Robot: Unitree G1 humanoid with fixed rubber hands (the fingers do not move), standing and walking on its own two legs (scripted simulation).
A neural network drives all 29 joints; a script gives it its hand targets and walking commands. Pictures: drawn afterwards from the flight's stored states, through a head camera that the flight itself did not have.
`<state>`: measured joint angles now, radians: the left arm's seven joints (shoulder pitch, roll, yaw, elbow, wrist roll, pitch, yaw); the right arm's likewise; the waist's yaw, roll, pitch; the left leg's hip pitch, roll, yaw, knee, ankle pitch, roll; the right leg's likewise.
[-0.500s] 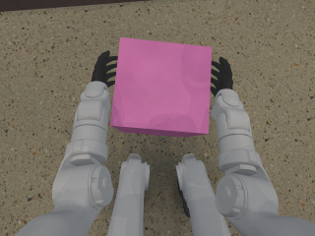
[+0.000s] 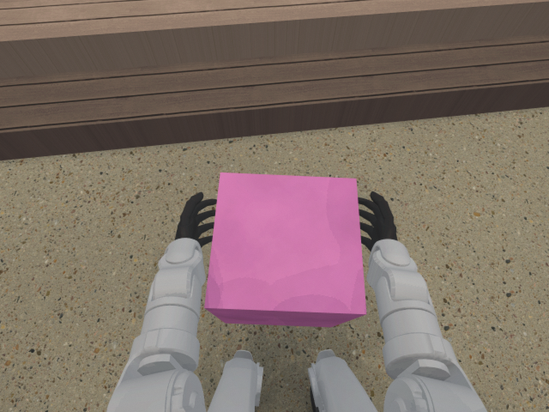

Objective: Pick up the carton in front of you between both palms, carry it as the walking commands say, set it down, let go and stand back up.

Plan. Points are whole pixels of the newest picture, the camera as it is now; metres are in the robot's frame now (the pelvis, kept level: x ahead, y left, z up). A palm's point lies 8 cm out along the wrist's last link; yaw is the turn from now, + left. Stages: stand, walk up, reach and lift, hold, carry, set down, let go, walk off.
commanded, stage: reach and lift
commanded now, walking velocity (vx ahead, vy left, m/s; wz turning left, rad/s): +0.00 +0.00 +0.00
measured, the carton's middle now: (282, 259) +0.37 +0.01 -0.11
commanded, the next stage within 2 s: hold in 1.54 s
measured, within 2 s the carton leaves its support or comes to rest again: neither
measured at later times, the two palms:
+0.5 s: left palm (162, 227) +0.33 +0.15 +0.11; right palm (431, 214) +0.34 -0.15 +0.11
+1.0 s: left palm (151, 223) +0.32 +0.15 +0.14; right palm (444, 209) +0.33 -0.15 +0.14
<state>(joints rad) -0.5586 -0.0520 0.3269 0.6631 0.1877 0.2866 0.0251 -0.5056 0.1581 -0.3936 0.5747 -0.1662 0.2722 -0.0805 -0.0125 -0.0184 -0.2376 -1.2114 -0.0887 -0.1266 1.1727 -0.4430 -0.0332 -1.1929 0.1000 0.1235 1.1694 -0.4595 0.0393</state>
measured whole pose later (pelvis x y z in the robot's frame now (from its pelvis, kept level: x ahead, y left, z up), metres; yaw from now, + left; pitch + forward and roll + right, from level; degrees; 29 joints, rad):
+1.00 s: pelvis +0.02 +0.00 +0.11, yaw +0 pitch -4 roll +0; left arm -0.33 -0.17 0.31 0.39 0.32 0.62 0.00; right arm -0.35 0.18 -0.33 0.40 -0.32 0.60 0.01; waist 0.00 -0.01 0.00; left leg -0.17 -0.04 -0.14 0.43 -0.20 -0.01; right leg -0.16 0.04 0.15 0.44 -0.22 0.01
